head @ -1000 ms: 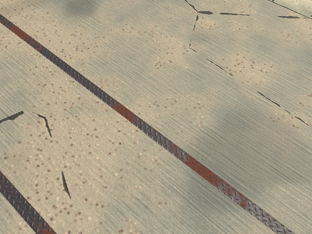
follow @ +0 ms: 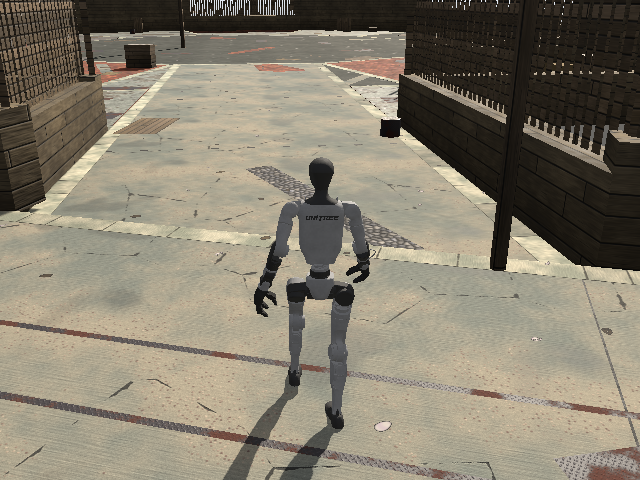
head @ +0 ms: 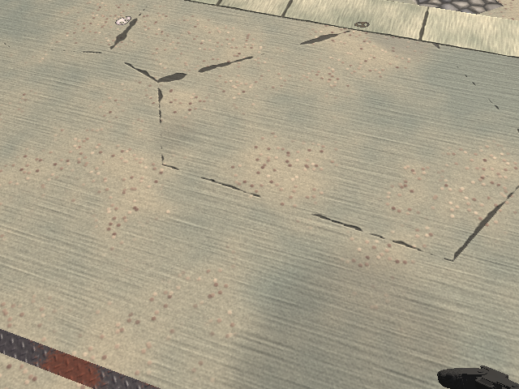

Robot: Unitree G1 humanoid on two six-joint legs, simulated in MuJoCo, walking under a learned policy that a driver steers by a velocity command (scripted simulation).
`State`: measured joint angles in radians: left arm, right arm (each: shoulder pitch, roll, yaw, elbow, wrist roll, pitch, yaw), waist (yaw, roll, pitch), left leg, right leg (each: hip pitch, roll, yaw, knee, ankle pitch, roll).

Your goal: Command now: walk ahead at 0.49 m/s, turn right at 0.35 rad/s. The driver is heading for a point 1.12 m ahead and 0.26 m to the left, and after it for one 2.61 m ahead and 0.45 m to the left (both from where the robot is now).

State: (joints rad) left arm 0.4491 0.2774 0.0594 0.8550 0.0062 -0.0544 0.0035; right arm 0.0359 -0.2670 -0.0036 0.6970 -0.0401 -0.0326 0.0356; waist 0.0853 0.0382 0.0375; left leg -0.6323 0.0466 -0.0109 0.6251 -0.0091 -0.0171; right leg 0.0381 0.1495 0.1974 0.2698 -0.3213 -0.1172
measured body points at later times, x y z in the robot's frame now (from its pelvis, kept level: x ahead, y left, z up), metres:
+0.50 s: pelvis +0.28 +0.03 +0.01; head +0.31 +0.04 +0.45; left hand +0.48 +0.26 -0.09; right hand +0.25 -0.24 -0.12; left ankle +0.19 +0.11 -0.74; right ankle +0.43 -0.09 -0.70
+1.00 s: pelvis +0.52 +0.06 +0.00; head +0.55 +0.07 +0.45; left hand +0.39 +0.30 -0.13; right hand +0.80 -0.07 -0.09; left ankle +0.60 +0.22 -0.70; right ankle +0.45 -0.08 -0.74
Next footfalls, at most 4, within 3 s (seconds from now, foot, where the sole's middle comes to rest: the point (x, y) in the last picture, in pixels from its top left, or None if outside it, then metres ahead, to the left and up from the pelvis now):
0.08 left None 0.23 0.11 -0.77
0.58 right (325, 376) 0.49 -0.07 -0.77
1.10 left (214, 304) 0.66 0.24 -0.77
1.68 right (224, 207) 0.99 0.25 -0.77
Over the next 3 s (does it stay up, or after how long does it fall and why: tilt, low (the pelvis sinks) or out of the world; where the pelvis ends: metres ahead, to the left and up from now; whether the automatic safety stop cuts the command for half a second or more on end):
stays up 1.50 0.29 0.01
